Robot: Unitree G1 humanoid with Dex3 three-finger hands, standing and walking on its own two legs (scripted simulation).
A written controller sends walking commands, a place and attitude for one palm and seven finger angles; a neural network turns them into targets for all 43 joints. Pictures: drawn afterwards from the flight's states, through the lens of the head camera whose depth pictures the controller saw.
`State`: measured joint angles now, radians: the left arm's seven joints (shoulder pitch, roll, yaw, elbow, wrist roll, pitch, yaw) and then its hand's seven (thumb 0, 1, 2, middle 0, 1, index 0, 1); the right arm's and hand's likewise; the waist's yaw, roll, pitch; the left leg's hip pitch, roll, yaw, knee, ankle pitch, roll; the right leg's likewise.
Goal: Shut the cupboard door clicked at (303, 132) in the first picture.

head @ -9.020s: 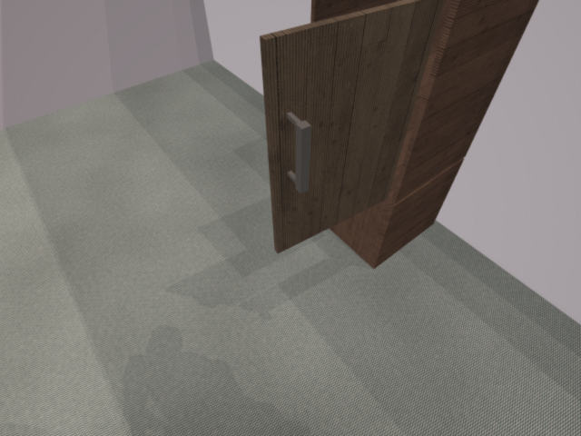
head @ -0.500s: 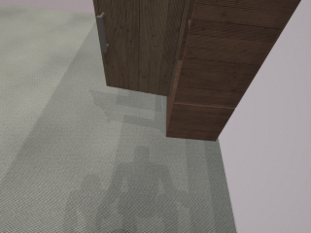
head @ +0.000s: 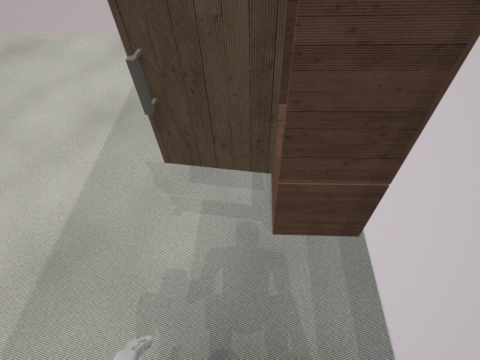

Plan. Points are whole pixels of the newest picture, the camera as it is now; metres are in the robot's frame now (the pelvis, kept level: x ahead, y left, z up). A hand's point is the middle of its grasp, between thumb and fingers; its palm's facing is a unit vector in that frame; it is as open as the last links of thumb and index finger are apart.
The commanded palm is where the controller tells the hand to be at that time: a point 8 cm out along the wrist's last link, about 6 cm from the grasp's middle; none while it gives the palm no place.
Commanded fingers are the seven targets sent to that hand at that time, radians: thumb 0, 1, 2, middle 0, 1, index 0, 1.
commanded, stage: take the last steps up to it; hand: left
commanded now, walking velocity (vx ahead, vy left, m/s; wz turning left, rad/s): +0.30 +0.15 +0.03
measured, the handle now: (144, 83) +0.78 +0.29 +0.03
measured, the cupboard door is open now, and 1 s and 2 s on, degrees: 83 83 83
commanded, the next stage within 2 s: come to a stop and stand still in 0.52 s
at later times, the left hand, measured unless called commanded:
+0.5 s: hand out of the picture +0.12 +0.27 -0.18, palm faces +0.11 -0.98 -0.17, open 7.4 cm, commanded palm none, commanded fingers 0.00 0.90 0.90 -0.20 -0.30 -0.20 -0.30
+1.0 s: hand (130, 250) +0.37 +0.28 -0.16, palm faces -0.03 -0.98 -0.20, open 7.4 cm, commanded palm none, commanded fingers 0.00 0.90 0.90 -0.20 -0.30 -0.20 -0.30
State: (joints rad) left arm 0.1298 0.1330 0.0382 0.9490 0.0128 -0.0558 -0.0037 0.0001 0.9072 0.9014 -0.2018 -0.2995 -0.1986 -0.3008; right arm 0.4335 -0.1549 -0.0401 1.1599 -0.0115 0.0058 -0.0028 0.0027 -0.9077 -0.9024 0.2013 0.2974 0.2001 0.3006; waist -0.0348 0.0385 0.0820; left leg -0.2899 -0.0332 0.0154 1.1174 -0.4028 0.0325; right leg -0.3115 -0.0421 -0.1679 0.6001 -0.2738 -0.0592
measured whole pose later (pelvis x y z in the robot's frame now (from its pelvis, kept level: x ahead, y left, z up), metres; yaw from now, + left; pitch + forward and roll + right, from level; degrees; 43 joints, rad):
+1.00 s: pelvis +0.27 +0.11 +0.01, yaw -2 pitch +1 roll +1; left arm 0.12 0.18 0.03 0.99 0.01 0.03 0.03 0.00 0.91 0.90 -0.20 -0.30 -0.20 -0.30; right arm 0.29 -0.12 -0.02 1.09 -0.01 0.03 -0.04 0.00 -0.91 -0.90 0.20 0.30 0.20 0.30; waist -0.04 -0.03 0.07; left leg -0.16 0.00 0.16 0.49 -0.35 0.04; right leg -0.33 -0.02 -0.08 0.63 -0.28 -0.03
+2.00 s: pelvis +0.26 +0.12 +0.01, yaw -2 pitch +0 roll +0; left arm 0.27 0.14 -0.01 1.12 0.01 -0.02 0.03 0.00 0.91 0.90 -0.20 -0.30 -0.20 -0.30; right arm 0.35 -0.14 0.01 1.08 -0.01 -0.02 -0.03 0.00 -0.91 -0.90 0.20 0.30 0.20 0.30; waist -0.01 0.06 0.02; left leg -0.17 -0.01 0.07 0.48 -0.32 0.03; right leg -0.23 -0.02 -0.02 0.51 -0.27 0.00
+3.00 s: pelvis +0.29 +0.12 +0.00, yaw -7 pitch +0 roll +1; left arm 0.25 0.17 0.03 1.06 0.01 0.02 0.04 0.00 0.91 0.90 -0.20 -0.30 -0.20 -0.30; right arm 0.30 -0.16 0.00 1.04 -0.01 -0.01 -0.04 0.00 -0.91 -0.90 0.20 0.30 0.20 0.30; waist 0.02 0.01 0.05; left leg -0.09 -0.02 0.16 0.46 -0.37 0.04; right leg -0.24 -0.01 0.08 0.59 -0.34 0.00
